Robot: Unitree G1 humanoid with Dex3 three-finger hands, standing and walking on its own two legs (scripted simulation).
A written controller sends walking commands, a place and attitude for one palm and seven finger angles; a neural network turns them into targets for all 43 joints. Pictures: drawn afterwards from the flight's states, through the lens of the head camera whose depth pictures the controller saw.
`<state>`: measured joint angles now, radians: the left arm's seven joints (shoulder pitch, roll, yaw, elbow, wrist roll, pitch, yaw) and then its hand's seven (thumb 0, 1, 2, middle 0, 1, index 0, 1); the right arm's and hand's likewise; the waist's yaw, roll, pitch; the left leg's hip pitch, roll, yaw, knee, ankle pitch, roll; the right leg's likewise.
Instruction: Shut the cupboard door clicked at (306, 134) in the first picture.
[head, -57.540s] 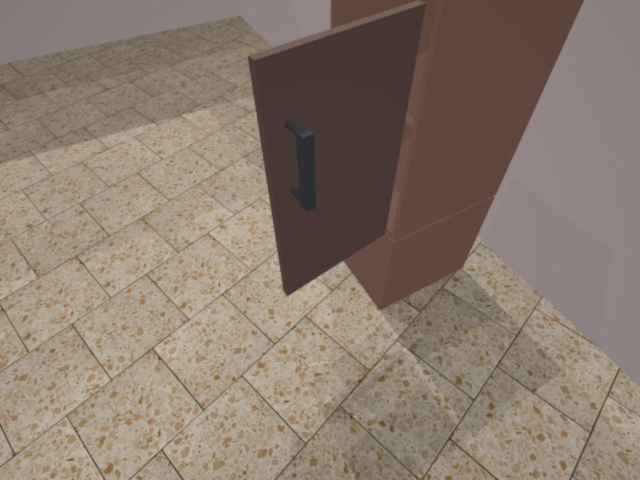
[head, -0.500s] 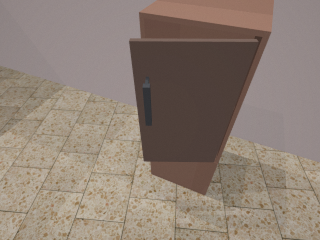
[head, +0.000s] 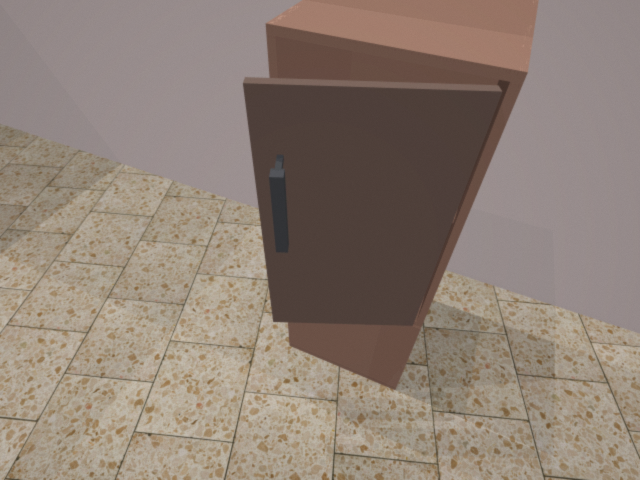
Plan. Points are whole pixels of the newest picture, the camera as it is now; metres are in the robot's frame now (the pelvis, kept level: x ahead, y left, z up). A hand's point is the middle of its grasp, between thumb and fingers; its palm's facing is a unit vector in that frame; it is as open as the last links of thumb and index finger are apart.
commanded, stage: look again from close up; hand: left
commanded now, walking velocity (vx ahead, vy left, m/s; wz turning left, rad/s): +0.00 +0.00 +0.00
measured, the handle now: (281, 205) +0.50 +0.10 +0.06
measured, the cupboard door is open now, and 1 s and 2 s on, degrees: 23 23 23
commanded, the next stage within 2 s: shuffle to correct the standing spot in 0.20 s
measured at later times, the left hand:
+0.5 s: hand out of the picture +0.01 +0.15 -0.18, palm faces +0.03 -0.98 -0.17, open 7.4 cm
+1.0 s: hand out of the picture +0.08 +0.09 -0.18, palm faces +0.02 -0.99 -0.13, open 7.3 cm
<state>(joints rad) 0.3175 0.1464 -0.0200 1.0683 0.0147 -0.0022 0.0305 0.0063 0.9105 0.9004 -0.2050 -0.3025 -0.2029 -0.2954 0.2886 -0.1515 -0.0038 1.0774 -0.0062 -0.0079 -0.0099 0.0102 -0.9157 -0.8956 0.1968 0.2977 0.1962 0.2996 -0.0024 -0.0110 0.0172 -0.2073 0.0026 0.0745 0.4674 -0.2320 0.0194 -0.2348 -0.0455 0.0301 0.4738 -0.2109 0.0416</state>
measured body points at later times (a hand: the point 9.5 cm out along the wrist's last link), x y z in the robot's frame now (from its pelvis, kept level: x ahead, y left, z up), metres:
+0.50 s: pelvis +0.02 -0.02 +0.00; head +0.01 -0.02 +0.45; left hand +0.01 +0.20 -0.16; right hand +0.01 -0.24 -0.16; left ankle +0.01 +0.11 -0.74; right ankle +0.03 -0.15 -0.74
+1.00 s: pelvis +0.07 -0.08 +0.00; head +0.10 -0.06 +0.45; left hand +0.08 +0.14 -0.17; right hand +0.09 -0.31 -0.14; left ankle +0.05 +0.05 -0.74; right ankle +0.06 -0.21 -0.69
